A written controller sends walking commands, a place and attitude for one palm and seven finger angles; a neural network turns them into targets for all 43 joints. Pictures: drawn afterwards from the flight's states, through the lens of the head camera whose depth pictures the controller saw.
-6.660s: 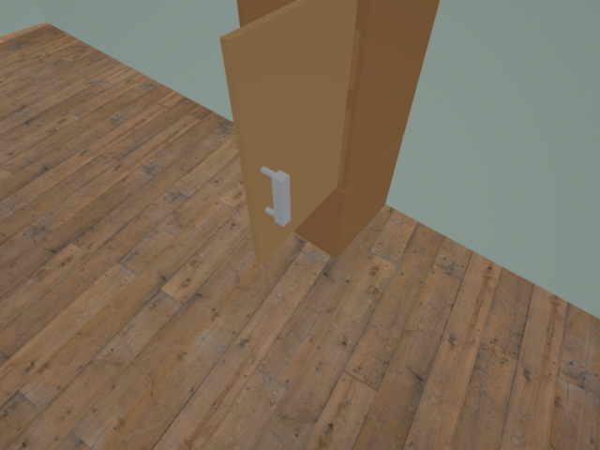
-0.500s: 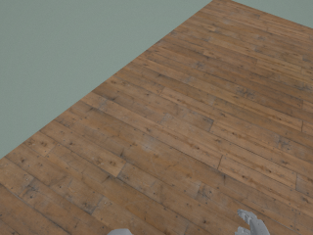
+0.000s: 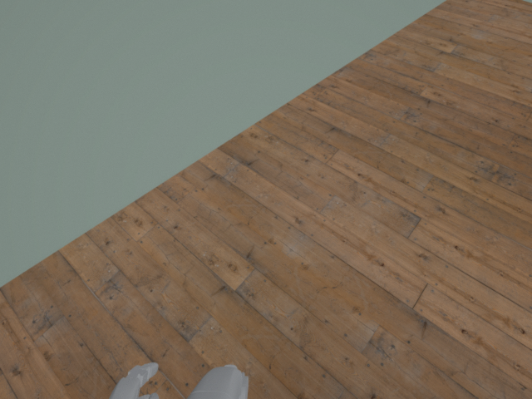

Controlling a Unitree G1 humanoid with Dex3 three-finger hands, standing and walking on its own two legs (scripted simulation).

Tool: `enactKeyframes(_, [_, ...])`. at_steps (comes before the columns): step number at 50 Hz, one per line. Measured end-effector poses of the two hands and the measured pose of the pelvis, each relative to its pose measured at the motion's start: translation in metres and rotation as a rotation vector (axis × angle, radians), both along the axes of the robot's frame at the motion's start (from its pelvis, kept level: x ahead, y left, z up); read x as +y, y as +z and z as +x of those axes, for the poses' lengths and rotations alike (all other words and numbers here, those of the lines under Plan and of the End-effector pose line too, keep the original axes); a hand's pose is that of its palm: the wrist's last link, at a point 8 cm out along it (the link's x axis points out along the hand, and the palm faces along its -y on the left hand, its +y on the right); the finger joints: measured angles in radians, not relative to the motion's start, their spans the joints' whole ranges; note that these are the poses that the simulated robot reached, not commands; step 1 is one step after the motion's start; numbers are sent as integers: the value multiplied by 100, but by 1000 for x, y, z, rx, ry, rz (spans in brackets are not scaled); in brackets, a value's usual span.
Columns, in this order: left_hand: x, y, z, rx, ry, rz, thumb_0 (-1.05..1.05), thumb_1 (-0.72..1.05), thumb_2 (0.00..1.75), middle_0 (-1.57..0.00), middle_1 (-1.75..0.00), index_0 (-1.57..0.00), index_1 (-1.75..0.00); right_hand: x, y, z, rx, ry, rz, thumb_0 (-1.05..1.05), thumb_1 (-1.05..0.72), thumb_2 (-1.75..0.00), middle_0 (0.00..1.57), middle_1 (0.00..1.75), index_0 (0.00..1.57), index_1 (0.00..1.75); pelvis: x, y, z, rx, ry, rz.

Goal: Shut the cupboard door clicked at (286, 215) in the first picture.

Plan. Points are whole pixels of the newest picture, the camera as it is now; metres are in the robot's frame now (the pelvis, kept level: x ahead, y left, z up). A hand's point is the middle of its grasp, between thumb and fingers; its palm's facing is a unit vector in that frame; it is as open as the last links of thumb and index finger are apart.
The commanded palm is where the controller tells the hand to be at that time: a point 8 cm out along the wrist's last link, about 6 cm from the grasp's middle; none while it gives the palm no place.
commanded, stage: walk to a spot facing it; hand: left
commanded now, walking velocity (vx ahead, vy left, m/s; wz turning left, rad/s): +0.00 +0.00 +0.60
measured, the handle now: out of the picture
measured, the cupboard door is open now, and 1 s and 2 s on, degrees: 93 93 93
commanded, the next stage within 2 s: none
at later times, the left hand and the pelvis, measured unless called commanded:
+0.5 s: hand out of the picture -0.01 +0.25 -0.18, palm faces +0.33 -0.91 -0.25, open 7.4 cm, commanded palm none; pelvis +0.00 +0.02 +0.00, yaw +19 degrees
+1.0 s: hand out of the picture +0.03 +0.18 -0.14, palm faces +0.52 -0.81 -0.27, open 7.4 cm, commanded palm none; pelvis +0.04 -0.03 +0.00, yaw +36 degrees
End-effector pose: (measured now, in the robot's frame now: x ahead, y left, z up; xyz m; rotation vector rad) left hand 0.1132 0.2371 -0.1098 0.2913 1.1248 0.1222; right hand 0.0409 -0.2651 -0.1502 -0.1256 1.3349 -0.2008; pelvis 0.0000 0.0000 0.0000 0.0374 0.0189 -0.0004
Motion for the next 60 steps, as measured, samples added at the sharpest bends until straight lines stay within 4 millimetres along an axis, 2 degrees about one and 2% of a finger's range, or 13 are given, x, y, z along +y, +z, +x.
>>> enactKeyframes(5, [-12, -1, -34, 39, 93, -31, 0, 90, 90, -20, -30, -20, -30, -8, 11, 28, -7, 77, -2, 1, -91, -90, 20, 29, 20, 30, -10, 7, 3, -6, 75, 12])
enactKeyframes(9, [-5, -7, -64, 58, 185, -38, 0, 91, 90, -20, -30, -20, -30, -2, 16, 61, -26, 170, -16, 1, -91, -90, 20, 29, 20, 30, -11, 6, 4, -8, 137, 5])
enactKeyframes(12, [5, -15, -90, 89, 250, -45, 0, 91, 90, -20, -30, -20, -30, 12, 19, 92, -65, 247, -28, 1, -91, -90, 20, 29, 20, 30, -7, 3, 4, -10, 179, -4])
enactKeyframes(17, [31, -40, -135, 147, 356, -66, 0, 91, 90, -20, -30, -20, -30, 48, 25, 145, -178, 374, -54, 1, -91, -90, 20, 29, 20, 30, 11, -12, 5, -7, 244, -29])
enactKeyframes(19, [42, -49, -147, 177, 391, -69, 0, 91, 90, -20, -30, -20, -30, 62, 27, 157, -222, 412, -63, 1, -91, -90, 20, 29, 20, 30, 17, -17, 4, -7, 271, -24])
enactKeyframes(23, [56, -44, -149, 177, 436, -66, 0, 91, 90, -20, -30, -20, -30, 78, 37, 159, -223, 461, -79, 0, -91, -90, 20, 29, 20, 30, 22, -9, 2, -8, 308, -42])
enactKeyframes(31, [63, -22, -120, 55, 460, -58, 0, 91, 90, -20, -30, -20, -30, 81, 38, 138, -122, 493, -62, 0, -91, -90, 20, 30, 21, 30, 20, 5, 7, -1, 382, -63])
enactKeyframes(38, [45, -13, -90, -18, 480, -39, 0, 91, 90, -20, -30, -20, -30, 56, 22, 127, -27, 500, -40, 0, -91, -90, 20, 30, 21, 30, -2, 2, 18, 9, 460, -57])
enactKeyframes(43, [20, -9, -84, -59, 511, 1, 0, 90, 90, -20, -30, -20, -30, 32, 0, 141, 15, 512, -21, 1, -91, -90, 20, 30, 21, 30, -24, -8, 29, 12, 519, -35])
enactKeyframes(48, [-10, 0, -109, -11, 588, -14, 0, 90, 90, -20, -30, -20, -30, 29, 4, 169, 22, 576, -14, 1, -91, -90, 20, 30, 20, 30, -32, 2, 36, 0, 599, -10])
enactKeyframes(52, [-30, -3, -134, 23, 672, -43, 0, 90, 90, -20, -30, -20, -30, 42, 11, 195, 8, 651, -15, 1, -91, -90, 20, 29, 20, 30, -35, 7, 42, 0, 660, 4])
enactKeyframes(56, [-43, -10, -169, 57, 772, -64, 0, 91, 90, -20, -30, -20, -30, 70, 16, 225, -25, 751, -20, 1, -91, -90, 20, 29, 20, 30, -32, 6, 43, -5, 720, 3])
enactKeyframes(60, [-51, -22, -212, 113, 866, -90, 0, 91, 90, -20, -30, -20, -30, 116, 22, 253, -93, 860, -19, 1, -91, -90, 19, 29, 20, 30, -22, 0, 40, -10, 776, -10])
